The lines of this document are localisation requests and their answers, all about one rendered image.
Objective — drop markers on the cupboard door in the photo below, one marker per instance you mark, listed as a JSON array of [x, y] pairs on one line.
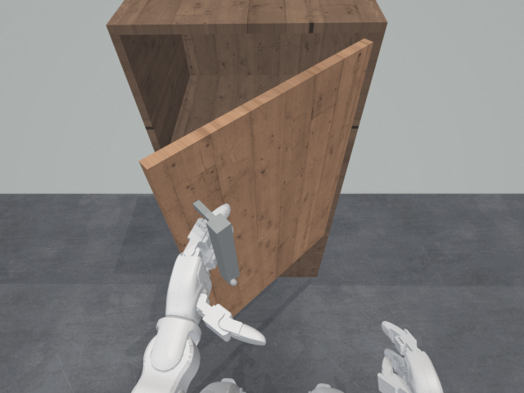
[[275, 160]]

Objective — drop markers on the robot right hand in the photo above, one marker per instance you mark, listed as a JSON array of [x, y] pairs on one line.
[[416, 373]]

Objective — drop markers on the robot left hand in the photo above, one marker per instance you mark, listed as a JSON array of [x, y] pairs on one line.
[[191, 275]]

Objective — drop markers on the handle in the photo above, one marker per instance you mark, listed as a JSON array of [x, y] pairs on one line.
[[221, 236]]

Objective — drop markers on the robot left forearm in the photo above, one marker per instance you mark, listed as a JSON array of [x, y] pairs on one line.
[[171, 359]]

